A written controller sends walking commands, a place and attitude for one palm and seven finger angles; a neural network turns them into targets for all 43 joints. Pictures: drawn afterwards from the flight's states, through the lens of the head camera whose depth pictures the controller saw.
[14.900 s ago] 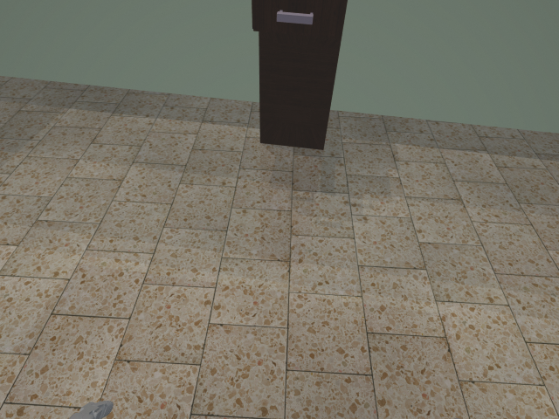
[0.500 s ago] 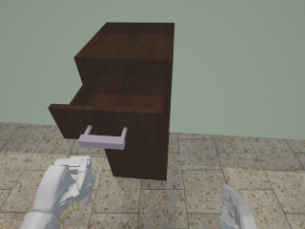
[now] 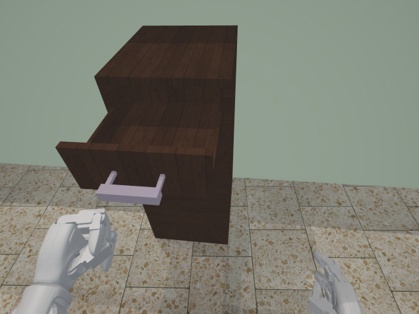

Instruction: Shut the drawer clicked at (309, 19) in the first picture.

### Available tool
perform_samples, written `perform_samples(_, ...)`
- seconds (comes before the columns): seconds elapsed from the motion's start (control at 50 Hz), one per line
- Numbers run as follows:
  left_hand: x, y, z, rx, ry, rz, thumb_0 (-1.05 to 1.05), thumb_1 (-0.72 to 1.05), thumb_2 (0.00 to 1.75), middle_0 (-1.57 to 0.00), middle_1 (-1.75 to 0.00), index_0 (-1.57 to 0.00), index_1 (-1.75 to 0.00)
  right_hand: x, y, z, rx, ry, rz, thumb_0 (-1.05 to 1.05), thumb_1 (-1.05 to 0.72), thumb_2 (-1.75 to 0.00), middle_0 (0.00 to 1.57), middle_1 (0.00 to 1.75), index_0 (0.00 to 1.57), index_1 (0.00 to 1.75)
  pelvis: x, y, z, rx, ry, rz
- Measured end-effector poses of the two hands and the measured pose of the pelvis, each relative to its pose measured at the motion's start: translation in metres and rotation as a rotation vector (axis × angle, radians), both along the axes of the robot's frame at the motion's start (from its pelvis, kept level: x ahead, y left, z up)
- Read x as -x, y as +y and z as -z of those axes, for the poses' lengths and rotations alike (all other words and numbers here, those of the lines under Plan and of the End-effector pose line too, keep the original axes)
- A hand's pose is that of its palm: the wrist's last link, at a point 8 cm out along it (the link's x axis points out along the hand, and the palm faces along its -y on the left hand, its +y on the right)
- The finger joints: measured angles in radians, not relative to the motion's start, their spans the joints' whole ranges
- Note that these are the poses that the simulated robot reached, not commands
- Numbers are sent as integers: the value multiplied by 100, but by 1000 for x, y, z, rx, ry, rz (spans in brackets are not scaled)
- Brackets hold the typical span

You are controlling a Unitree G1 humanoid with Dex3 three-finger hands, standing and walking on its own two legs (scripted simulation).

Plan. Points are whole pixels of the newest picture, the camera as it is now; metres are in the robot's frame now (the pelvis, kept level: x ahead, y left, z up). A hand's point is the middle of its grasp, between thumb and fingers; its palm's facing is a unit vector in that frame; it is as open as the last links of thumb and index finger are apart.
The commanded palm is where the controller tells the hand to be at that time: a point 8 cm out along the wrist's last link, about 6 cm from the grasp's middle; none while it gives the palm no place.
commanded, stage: bring the fist close to the handle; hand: left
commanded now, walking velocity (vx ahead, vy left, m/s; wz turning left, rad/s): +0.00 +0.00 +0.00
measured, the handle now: (133, 185) +0.36 +0.20 +0.06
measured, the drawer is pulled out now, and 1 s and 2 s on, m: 0.27 0.27 0.21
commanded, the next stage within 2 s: push the drawer shut in 1.14 s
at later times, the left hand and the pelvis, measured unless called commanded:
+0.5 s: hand (132, 245) +0.21 +0.16 +0.08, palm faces -0.03 -1.00 -0.04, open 3.3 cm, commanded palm +0.20 +0.22 +0.08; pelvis +0.00 +0.02 -0.01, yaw -1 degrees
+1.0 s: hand (138, 233) +0.24 +0.16 +0.06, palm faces -0.01 -1.00 -0.04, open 3.3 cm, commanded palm +0.22 +0.22 +0.06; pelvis +0.00 +0.03 -0.02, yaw -1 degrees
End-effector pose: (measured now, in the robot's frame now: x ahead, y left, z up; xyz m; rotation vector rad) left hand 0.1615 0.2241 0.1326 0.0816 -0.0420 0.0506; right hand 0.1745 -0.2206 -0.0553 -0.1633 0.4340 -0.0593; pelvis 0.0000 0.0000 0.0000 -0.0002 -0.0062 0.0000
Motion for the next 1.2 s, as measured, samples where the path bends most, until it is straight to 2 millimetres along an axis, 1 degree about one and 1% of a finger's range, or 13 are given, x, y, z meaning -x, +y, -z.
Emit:
perform_samples(0.18,-15,-9,20,16,37,56,1,90,90,-140,-160,-140,-160,4,-3,7,12,42,24,2,-90,-90,20,30,21,30,-4,5,2,-4,24,5)
perform_samples(0.34,-20,-1,32,25,32,29,2,90,90,-140,-160,-140,-160,10,3,13,13,84,32,2,-90,-90,20,30,21,30,-4,11,4,-3,42,9)
perform_samples(0.5,-32,-14,49,42,43,82,1,90,90,-140,-160,-140,-160,17,13,22,14,119,25,2,-90,-90,20,30,21,30,1,19,9,-1,66,9)
perform_samples(0.6,-46,-9,61,35,52,67,1,89,90,-140,-160,-140,-160,23,15,28,17,160,30,2,-90,-90,20,30,21,30,4,21,12,-2,83,14)
perform_samples(0.68,-55,-3,66,37,40,50,2,90,90,-140,-160,-140,-160,29,15,32,21,188,38,2,-90,-90,20,30,21,30,5,23,14,0,96,17)
perform_samples(0.84,-66,-8,79,48,56,85,1,90,90,-140,-160,-140,-160,36,10,40,30,230,60,2,-90,-90,20,30,21,30,6,25,19,1,116,21)
perform_samples(0.88,-65,-10,79,47,56,87,2,90,90,-140,-160,-140,-160,37,9,40,27,231,68,2,-90,-90,20,30,21,30,6,26,19,0,117,25)
perform_samples(1.0,-62,-11,68,41,8,65,2,90,90,-140,-160,-140,-160,35,10,39,16,222,67,2,-90,-90,20,30,21,30,5,25,18,-1,114,26)
perform_samples(1.14,-65,-12,80,37,62,68,1,90,90,-140,-160,-140,-160,31,10,40,17,230,53,2,-90,-90,20,30,21,30,8,22,19,-1,114,20)
perform_samples(1.2,-67,-12,78,36,57,68,2,90,90,-140,-160,-140,-160,29,9,39,16,228,55,2,-90,-90,20,30,21,30,8,21,19,-2,115,21)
